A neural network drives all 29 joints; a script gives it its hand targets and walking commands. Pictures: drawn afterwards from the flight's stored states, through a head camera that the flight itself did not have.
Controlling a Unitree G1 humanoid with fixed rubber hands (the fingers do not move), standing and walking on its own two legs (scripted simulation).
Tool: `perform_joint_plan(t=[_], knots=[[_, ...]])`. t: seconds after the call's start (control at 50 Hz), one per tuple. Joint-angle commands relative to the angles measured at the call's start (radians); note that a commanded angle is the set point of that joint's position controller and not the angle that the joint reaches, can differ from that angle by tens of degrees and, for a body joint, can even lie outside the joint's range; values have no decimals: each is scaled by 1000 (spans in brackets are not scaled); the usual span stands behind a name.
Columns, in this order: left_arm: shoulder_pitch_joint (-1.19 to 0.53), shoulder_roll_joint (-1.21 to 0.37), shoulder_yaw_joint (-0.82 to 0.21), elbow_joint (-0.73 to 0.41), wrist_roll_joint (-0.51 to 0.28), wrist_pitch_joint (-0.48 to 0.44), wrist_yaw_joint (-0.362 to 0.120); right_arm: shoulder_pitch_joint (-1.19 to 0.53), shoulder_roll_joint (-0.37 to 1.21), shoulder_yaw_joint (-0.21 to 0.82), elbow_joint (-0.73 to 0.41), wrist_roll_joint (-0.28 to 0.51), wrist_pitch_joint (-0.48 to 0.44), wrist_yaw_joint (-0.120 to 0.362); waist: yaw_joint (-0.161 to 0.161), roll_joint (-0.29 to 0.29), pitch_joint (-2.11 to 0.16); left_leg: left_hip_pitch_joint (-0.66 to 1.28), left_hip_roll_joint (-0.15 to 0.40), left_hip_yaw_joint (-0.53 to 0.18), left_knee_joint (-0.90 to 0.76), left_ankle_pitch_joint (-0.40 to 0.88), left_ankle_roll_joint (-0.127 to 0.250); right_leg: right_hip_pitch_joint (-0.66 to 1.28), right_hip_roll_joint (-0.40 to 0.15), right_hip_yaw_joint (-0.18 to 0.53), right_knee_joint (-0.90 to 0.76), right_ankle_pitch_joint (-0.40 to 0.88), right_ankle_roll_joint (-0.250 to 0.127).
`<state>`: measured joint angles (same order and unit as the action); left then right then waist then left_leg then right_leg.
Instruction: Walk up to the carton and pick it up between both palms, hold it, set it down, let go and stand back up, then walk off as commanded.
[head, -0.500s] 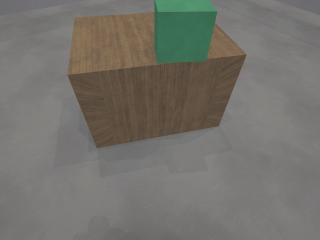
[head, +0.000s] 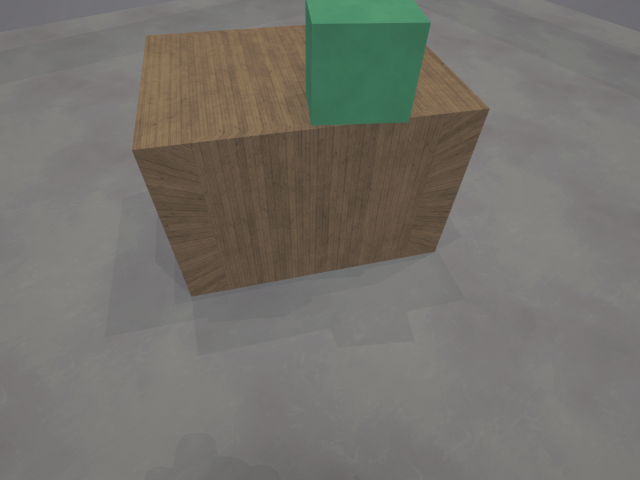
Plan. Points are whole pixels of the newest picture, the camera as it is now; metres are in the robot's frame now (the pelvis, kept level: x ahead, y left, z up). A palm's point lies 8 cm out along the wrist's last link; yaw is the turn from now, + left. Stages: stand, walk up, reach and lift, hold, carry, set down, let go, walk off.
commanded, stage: stand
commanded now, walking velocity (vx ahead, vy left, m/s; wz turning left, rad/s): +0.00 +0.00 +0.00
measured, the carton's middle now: (359, 62) +1.10 -0.11 +0.01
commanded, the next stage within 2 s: walk up in 0.04 s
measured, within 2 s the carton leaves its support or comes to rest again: neither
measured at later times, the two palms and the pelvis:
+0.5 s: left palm out of the picture +0.10 +0.28 -0.13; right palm out of the picture +0.02 -0.36 -0.11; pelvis +0.03 -0.05 -0.02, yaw -1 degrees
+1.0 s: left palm out of the picture +0.17 +0.17 -0.17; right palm (625, 399) +0.26 -0.45 -0.11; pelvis +0.16 -0.13 -0.04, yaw +5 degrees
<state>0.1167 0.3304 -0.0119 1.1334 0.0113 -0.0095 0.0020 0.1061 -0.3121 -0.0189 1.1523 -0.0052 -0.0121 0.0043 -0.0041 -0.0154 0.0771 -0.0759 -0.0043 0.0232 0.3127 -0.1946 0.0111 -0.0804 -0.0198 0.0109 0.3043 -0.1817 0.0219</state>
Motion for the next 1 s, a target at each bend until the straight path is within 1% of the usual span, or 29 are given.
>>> perform_joint_plan(t=[0.0, 0.2, 0.22, 0.26, 0.28, 0.32, 0.34, 0.4, 0.42, 0.44, 0.48, 0.52, 0.54, 0.56, 0.58, 0.6, 0.62, 0.64, 0.68, 0.7, 0.76, 0.82, 0.84, 0.88, 0.9, 0.92, 0.94, 0.96, 0.98], knots=[[-37, 209, 45, -57, -8, -21, 14, -13, -222, -38, -57, -3, -23, -17, 7, 29, -85, -10, 136, -95, -54, 157, 14, 15, -121, 85, -51, 154, -43], [-49, 232, 51, -49, -6, -28, 16, -14, -239, -41, -49, 4, -27, -15, -4, 16, -95, 11, 145, -104, -56, 222, 18, -6, -122, 88, -32, 180, -42], [-48, 309, 129, -154, 46, -9, -23, 148, -333, -100, -90, 1, -48, -17, -39, -39, -162, 133, 181, -219, -3, -99, 96, -115, -21, -8, 116, -226, -50], [-116, 274, 127, -189, 63, 16, -40, 255, -407, -140, -66, -17, -63, -34, -94, 52, -26, 178, 373, -463, -143, -349, 216, -485, -22, 47, 489, -374, -44], [-96, 258, 130, -195, 61, 25, -46, 220, -406, -142, -78, -8, -68, -41, -66, 17, 22, 104, 412, -520, -165, -400, 236, -523, -52, 98, 588, -343, -27], [-59, 266, 154, -208, 53, 29, -66, 179, -373, -134, -127, -22, -80, -40, -26, 15, 55, 8, 402, -482, -159, -384, 242, -510, -95, 138, 638, -298, -30], [-34, 252, 152, -235, 53, 29, -75, 169, -367, -135, -157, -25, -85, -40, -19, 82, 52, 44, 397, -449, -145, -312, 240, -536, -114, 152, 603, -286, -29], [-102, 256, 162, -277, 50, 25, -95, 185, -356, -130, -198, -23, -89, -39, -55, 134, 52, 71, 303, -322, -87, -104, 219, -499, -97, 91, 513, -278, -3], [-80, 256, 173, -303, 42, 23, -98, 165, -372, -128, -219, -23, -91, -37, -25, 214, 56, 42, 310, -299, -50, -74, 220, -484, -98, 100, 482, -272, -7], [-98, 246, 170, -308, 44, 20, -102, 179, -368, -128, -227, -25, -93, -36, -38, 179, 40, 23, 328, -308, -42, -26, 228, -460, -100, 88, 459, -278, -14], [-50, 272, 183, -296, 35, 19, -104, 145, -383, -127, -255, -21, -91, -32, -5, 212, 28, -132, 304, -232, -11, -106, 195, -309, -89, 59, 422, -233, -29], [114, 265, 194, -246, 32, 19, -101, 55, -373, -118, -283, -23, -80, -30, 95, 212, 3, -296, 241, -143, 100, -171, 135, -43, -66, 18, 282, -78, -39], [231, 304, 210, -198, 41, 12, -90, 47, -320, -102, -292, -21, -80, -36, 148, 62, -33, -425, 186, -103, 282, -163, 101, 145, -29, -25, 303, -46, -44], [344, 377, 236, -179, 49, 6, -75, 101, -251, -79, -293, -22, -80, -41, 207, -212, -85, -545, 47, -1, 617, -233, 69, 239, -84, 96, 176, -201, -53], [305, 460, 243, -225, 48, 0, -72, 156, -210, -64, -305, -2, -71, -46, 175, -425, -25, -657, -115, -45, 845, -486, 28, 101, -289, 614, -151, -551, -90], [153, 475, 238, -265, 34, 5, -75, 174, -332, -93, -282, -8, -56, -52, 118, -259, 26, -555, -28, -125, 921, -406, 41, -88, -334, 683, -205, -791, -161], [88, 460, 233, -303, 25, 7, -75, 200, -356, -97, -260, -2, -61, -42, 88, -186, 74, -535, 8, -115, 937, -375, 51, -178, -353, 730, -238, -820, -188], [73, 424, 218, -307, 23, 9, -69, 178, -366, -95, -245, 5, -59, -42, 77, -118, 110, -554, 41, -117, 929, -326, 53, -169, -314, 614, -197, -683, -168], [36, 338, 204, -321, 21, -8, -56, 282, -337, -96, -218, 18, -65, -38, 23, -138, 61, -487, 103, -103, 845, -223, 35, -129, -243, 352, -99, -400, -163], [30, 321, 197, -321, 22, -9, -57, 308, -348, -97, -196, 15, -67, -33, 15, -155, 30, -473, 107, -98, 787, -218, 19, -85, -214, 289, -63, -302, -185], [92, 324, 186, -331, 31, -21, -56, 257, -330, -95, -248, 2, -70, -21, 37, -99, 41, -476, 127, -82, 645, -262, 17, -80, -265, 276, -28, -223, -257], [142, 316, 180, -340, 37, -24, -59, 192, -319, -91, -286, 9, -87, -25, 66, -138, 29, -432, 121, -48, 444, -246, 31, -57, -312, 230, 21, 117, -279], [118, 311, 176, -361, 40, -22, -62, 223, -312, -94, -280, 6, -94, -30, 50, -143, 3, -369, 97, -28, 392, -219, 36, -75, -299, 188, 63, 191, -274], [61, 278, 156, -393, 31, -7, -68, 362, -316, -113, -237, -4, -104, -41, -50, -37, -80, -34, 19, 82, 209, 16, 37, -209, -178, 34, 264, 289, -217], [65, 226, 142, -409, 34, -8, -73, 500, -368, -140, -209, -11, -108, -53, -119, 76, -187, 134, 74, 3, 107, 58, 46, -233, -99, -42, 545, 187, -159], [130, 153, 120, -431, 24, -4, -74, 491, -462, -169, -221, -28, -106, -65, -93, 335, -218, 261, 305, -376, 69, -52, 115, -473, 16, -73, 728, -290, -92], [164, 264, 155, -405, 23, 21, -65, 418, -506, -180, -281, -14, -101, -71, -63, 252, -206, 225, 449, -738, -74, -333, 225, -590, 42, 20, 852, -381, -53], [125, 358, 179, -389, 30, 39, -66, 339, -484, -175, -297, 1, -94, -70, -72, 145, -139, 115, 471, -707, -57, -441, 285, -566, -27, 110, 908, -388, -52], [124, 364, 186, -389, 25, 37, -69, 296, -454, -160, -316, 8, -91, -72, -49, 83, -71, 34, 445, -669, -28, -352, 308, -591, -42, 103, 973, -354, -48]])
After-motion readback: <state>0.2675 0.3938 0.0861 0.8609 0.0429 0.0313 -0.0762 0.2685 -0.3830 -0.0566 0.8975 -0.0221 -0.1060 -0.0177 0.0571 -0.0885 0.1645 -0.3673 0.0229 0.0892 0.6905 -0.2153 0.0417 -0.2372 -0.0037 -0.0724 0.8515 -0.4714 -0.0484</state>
